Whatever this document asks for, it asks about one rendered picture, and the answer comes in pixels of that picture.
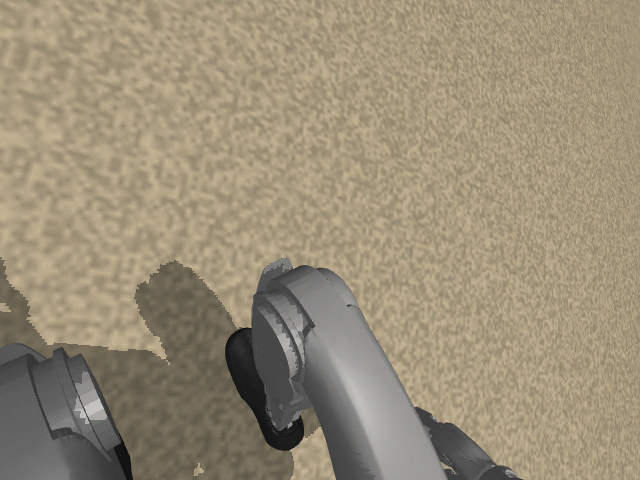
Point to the right robot hand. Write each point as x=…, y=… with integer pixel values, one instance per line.
x=455, y=449

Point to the right robot foot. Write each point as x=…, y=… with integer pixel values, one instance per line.
x=240, y=362

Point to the left robot foot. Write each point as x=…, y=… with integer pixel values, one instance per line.
x=124, y=459

